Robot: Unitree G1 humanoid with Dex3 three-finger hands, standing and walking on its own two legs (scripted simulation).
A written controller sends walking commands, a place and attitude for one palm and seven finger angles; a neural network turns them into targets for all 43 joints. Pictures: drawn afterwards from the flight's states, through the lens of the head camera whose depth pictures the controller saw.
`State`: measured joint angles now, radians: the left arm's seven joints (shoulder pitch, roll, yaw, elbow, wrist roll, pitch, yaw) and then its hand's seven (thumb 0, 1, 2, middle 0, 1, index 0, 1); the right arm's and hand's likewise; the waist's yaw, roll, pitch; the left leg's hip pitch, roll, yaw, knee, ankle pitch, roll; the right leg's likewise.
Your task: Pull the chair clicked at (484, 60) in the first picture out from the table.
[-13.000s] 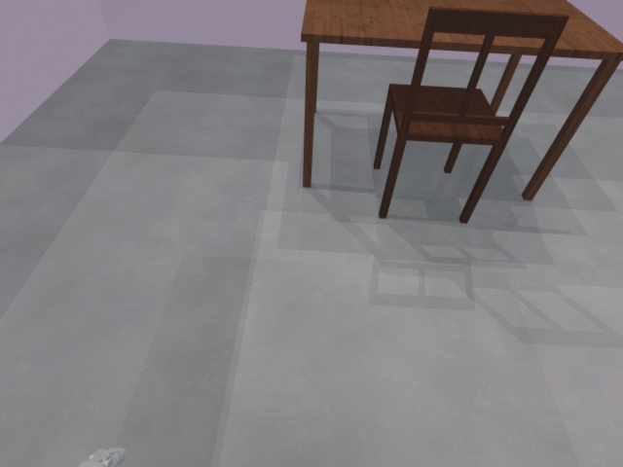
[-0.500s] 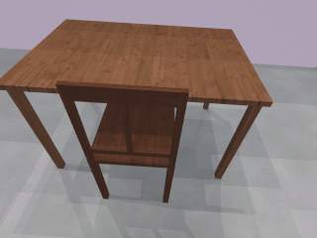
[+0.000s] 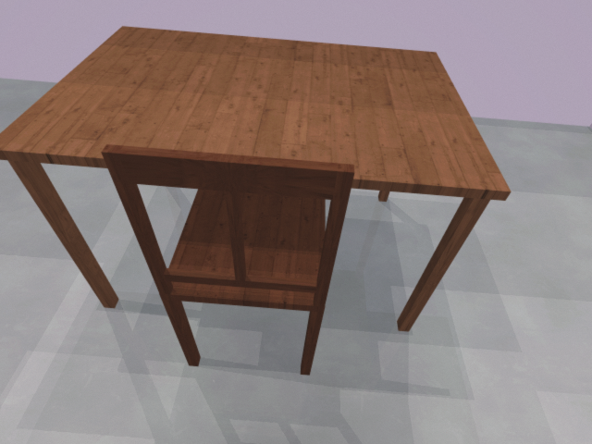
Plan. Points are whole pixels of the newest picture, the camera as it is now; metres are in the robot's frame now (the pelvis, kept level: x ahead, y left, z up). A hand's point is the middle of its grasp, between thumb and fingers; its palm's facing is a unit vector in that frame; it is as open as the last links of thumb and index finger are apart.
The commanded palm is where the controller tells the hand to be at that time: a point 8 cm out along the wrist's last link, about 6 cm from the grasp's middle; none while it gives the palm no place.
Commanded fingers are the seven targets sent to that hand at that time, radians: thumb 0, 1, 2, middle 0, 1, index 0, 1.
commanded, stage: look again from close up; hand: left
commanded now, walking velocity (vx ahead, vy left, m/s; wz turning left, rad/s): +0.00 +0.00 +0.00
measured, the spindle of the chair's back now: (237, 238) +0.51 +0.15 -0.09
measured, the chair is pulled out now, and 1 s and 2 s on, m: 0.00 0.00 0.00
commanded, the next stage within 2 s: none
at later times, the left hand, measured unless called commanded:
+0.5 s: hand out of the picture +0.01 +0.13 -0.18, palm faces +0.02 -0.99 -0.12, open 7.4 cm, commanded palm none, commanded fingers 0.00 0.90 0.90 -0.20 -0.30 -0.20 -0.30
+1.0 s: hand out of the picture +0.03 +0.14 -0.17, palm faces +0.01 -0.99 -0.14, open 7.4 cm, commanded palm none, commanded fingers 0.00 0.90 0.90 -0.20 -0.30 -0.20 -0.30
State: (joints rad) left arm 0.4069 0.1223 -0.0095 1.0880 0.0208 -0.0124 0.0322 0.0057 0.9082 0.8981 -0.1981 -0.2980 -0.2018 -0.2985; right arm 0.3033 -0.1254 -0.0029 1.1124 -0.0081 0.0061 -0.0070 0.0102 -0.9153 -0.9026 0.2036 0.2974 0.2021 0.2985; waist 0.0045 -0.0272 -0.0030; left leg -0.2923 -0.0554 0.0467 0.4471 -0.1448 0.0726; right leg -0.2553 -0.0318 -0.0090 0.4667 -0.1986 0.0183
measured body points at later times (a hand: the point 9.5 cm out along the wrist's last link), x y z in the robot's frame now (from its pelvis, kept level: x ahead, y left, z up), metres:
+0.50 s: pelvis +0.03 -0.01 +0.00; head +0.04 +0.00 +0.45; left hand +0.01 +0.18 -0.16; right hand +0.02 -0.23 -0.15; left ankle +0.06 +0.07 -0.74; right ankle +0.04 -0.14 -0.74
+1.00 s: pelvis +0.05 -0.01 +0.01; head +0.05 +0.00 +0.46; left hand +0.03 +0.20 -0.16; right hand +0.04 -0.23 -0.15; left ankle +0.06 +0.07 -0.74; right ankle +0.04 -0.14 -0.74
